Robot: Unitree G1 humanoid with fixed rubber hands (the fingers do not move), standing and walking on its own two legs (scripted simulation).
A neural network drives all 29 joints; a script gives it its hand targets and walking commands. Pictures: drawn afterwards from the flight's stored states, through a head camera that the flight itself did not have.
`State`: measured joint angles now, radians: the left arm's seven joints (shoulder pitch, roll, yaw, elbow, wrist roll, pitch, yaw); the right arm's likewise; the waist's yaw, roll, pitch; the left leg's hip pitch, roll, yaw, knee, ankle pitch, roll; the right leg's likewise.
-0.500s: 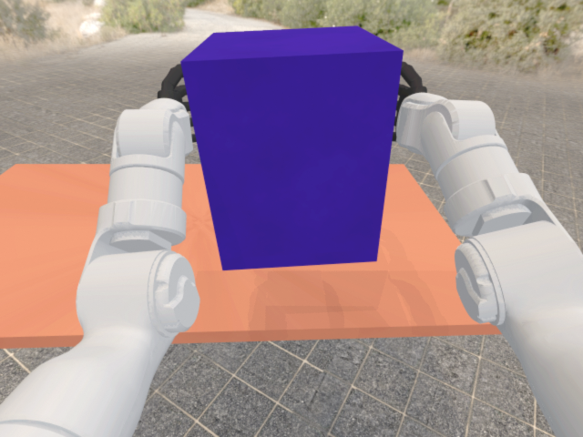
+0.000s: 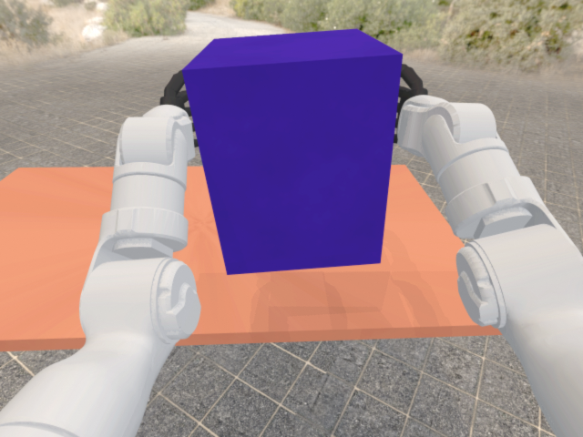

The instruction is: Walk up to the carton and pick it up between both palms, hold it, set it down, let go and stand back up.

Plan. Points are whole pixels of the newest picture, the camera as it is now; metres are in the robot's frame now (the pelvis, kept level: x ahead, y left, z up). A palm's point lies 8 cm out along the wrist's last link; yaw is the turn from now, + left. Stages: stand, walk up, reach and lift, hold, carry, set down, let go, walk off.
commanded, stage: hold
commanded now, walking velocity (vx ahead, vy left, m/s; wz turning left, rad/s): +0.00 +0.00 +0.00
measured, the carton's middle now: (294, 147) +0.39 +0.00 +0.29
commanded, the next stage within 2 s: none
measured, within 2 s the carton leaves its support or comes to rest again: neither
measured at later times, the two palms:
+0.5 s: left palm (175, 125) +0.38 +0.15 +0.33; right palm (410, 117) +0.37 -0.14 +0.34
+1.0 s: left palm (171, 121) +0.38 +0.15 +0.33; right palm (407, 113) +0.37 -0.14 +0.34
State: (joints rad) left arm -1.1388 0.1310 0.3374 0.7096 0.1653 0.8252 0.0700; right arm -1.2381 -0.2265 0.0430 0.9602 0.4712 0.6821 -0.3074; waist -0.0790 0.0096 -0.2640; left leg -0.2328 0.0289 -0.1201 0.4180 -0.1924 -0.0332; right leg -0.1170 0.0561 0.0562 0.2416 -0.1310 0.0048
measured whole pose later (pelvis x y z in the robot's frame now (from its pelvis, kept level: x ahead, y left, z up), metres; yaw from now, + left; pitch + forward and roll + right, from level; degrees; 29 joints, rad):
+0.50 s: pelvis +0.00 +0.00 +0.00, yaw +0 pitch +0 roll -2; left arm -1.13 0.12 0.34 0.68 0.18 0.84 0.07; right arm -1.23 -0.23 0.05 0.95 0.48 0.68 -0.31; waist -0.09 0.00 -0.26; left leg -0.22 0.03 -0.12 0.42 -0.20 -0.03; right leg -0.10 0.06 0.06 0.24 -0.13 0.01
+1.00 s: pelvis +0.00 +0.00 +0.00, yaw +0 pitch +0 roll -2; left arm -1.18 0.13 0.37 0.74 0.19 0.82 0.07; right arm -1.27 -0.22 0.02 0.99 0.46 0.68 -0.31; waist -0.07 0.00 -0.25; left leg -0.22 0.03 -0.11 0.41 -0.19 -0.03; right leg -0.11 0.06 0.06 0.23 -0.13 0.01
